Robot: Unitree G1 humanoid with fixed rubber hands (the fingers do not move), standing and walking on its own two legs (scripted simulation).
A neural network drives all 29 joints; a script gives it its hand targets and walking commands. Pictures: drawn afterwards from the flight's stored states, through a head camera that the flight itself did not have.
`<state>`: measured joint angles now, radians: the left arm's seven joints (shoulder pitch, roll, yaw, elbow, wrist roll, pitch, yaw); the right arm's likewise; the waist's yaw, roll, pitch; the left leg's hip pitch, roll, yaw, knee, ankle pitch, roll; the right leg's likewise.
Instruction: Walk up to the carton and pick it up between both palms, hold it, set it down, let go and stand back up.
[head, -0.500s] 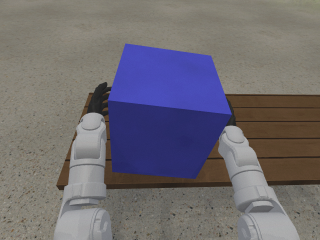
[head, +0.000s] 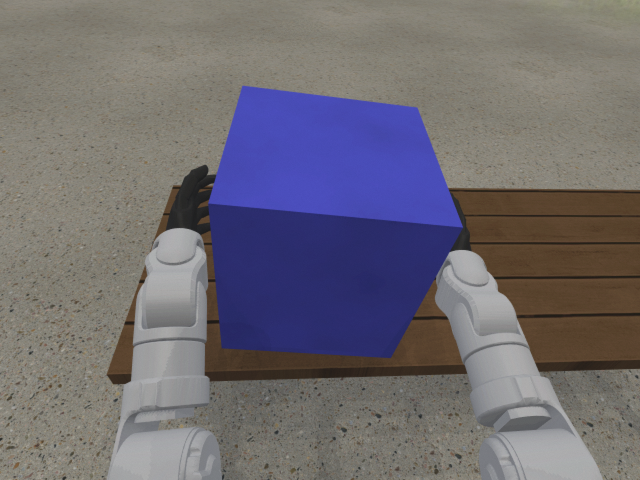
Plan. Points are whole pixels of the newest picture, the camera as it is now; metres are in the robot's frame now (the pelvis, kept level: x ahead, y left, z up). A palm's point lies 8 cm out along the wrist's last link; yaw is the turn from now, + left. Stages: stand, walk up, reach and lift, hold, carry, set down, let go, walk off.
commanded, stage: reach and lift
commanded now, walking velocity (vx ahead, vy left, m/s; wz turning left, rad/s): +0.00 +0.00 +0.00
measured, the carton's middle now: (319, 227) +0.41 +0.00 +0.12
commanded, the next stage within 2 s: hold in 0.30 s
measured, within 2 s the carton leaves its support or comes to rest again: neither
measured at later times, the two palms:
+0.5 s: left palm (174, 226) +0.34 +0.17 +0.18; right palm (452, 239) +0.34 -0.16 +0.16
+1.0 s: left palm (175, 224) +0.34 +0.17 +0.18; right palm (453, 239) +0.34 -0.16 +0.16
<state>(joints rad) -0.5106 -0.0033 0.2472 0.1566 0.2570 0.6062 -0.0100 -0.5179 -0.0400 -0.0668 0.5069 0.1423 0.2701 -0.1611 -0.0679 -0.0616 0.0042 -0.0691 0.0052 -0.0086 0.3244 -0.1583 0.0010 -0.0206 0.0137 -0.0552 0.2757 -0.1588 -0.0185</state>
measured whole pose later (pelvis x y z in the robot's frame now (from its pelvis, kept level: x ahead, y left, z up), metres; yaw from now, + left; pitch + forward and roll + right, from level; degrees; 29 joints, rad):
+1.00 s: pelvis -0.01 +0.00 +0.00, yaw +0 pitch -7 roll -1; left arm -0.54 0.00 0.27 0.10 0.28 0.70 -0.03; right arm -0.56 -0.04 -0.06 0.48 0.16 0.35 -0.17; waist -0.07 -0.06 0.00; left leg -0.05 0.01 -0.01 0.33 -0.15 0.00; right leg 0.00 0.02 -0.06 0.28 -0.16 -0.02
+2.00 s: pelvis -0.01 +0.00 +0.00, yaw +0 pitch -7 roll +0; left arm -0.55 0.00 0.28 0.12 0.28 0.69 -0.03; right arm -0.56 -0.03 -0.07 0.48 0.15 0.34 -0.17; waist -0.07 -0.05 0.00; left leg -0.06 0.01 -0.01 0.32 -0.15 0.00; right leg -0.01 0.02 -0.05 0.28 -0.15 -0.02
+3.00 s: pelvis -0.01 +0.00 +0.00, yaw +0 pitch -7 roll -1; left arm -0.55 0.00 0.28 0.12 0.28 0.68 -0.03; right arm -0.56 -0.04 -0.06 0.49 0.15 0.34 -0.18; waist -0.06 -0.05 0.00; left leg -0.06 0.01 -0.01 0.32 -0.15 0.00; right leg -0.01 0.02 -0.05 0.28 -0.15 -0.02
